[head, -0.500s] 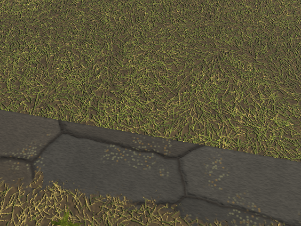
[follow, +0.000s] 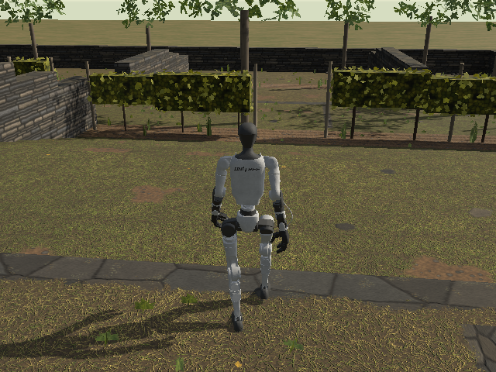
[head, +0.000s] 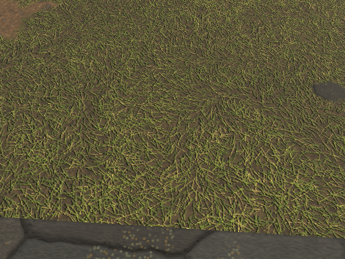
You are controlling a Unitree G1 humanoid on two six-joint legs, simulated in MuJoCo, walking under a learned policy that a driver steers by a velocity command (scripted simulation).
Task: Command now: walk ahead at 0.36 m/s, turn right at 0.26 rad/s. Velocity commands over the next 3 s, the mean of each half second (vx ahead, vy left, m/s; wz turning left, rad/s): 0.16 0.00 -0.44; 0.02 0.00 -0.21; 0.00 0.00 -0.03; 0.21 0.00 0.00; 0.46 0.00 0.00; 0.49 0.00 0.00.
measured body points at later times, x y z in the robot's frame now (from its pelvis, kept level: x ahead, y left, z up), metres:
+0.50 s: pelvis +0.14 -0.03 +0.00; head +0.18 -0.06 +0.45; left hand +0.25 +0.24 -0.12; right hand +0.22 -0.30 -0.13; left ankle +0.23 +0.13 -0.67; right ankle +0.19 -0.08 -0.74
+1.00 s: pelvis +0.18 +0.02 +0.01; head +0.20 +0.04 +0.46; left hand +0.34 +0.24 -0.14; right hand +0.19 -0.24 -0.11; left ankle +0.20 +0.11 -0.74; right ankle +0.10 -0.09 -0.72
